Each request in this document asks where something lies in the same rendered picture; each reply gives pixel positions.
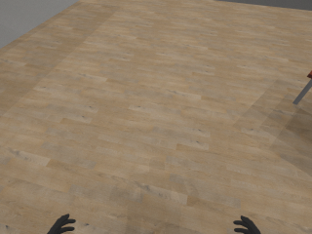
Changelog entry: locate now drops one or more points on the right robot hand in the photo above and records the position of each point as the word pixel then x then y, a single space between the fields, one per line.
pixel 246 222

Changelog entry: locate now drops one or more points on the table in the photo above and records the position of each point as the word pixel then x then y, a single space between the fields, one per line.
pixel 304 91

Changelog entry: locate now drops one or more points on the left robot hand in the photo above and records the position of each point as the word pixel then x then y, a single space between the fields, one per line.
pixel 58 228

